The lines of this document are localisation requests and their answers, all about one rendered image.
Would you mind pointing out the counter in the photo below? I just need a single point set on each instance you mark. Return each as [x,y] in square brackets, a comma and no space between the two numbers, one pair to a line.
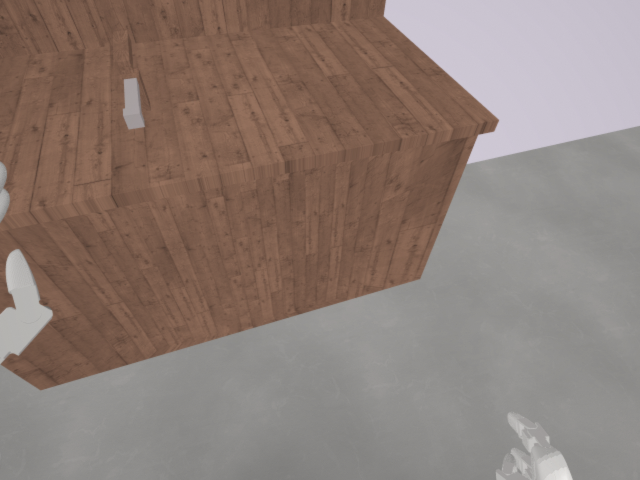
[296,154]

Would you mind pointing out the tap lever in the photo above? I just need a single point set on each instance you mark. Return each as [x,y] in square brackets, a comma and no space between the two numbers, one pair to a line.
[132,112]

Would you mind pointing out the robot right hand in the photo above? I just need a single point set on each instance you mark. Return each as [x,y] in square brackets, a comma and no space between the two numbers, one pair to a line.
[545,463]

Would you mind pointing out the robot left hand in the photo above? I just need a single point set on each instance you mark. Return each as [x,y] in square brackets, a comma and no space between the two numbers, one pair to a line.
[18,327]

